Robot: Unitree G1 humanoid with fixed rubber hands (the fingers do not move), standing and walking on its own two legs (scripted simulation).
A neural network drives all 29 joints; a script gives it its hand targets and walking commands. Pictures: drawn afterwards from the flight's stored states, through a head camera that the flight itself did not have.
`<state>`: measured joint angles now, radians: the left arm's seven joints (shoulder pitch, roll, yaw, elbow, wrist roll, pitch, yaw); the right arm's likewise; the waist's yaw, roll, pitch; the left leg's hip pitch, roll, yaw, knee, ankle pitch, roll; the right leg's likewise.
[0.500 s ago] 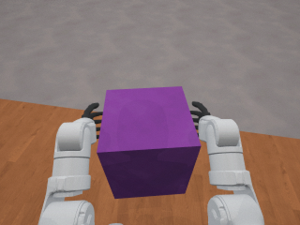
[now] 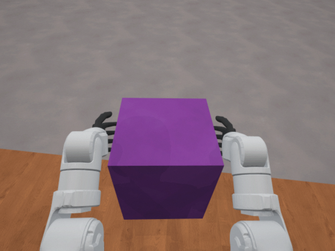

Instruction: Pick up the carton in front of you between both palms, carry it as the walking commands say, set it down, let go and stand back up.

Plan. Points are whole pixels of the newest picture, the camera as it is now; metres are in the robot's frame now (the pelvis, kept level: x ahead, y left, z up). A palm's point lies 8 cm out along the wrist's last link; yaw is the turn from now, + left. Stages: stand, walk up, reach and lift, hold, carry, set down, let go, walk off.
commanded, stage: carry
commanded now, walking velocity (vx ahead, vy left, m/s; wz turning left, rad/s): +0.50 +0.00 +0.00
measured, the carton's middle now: (164, 160) +0.35 -0.01 +0.02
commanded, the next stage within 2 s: none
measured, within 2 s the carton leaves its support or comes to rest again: neither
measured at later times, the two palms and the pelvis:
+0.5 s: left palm (122, 75) +0.64 +0.12 +0.07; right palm (209, 76) +0.66 -0.18 +0.07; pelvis +0.30 -0.04 -0.03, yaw +1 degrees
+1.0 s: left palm (121, 37) +0.96 +0.16 +0.05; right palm (189, 39) +0.95 -0.14 +0.06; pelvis +0.60 +0.00 -0.06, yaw +0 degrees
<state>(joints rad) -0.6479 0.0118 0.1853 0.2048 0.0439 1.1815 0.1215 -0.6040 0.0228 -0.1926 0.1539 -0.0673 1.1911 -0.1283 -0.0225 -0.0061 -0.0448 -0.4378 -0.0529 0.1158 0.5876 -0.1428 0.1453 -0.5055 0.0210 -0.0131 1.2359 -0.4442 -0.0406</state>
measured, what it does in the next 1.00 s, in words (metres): goes down: right foot 0.03 m lower, then left foot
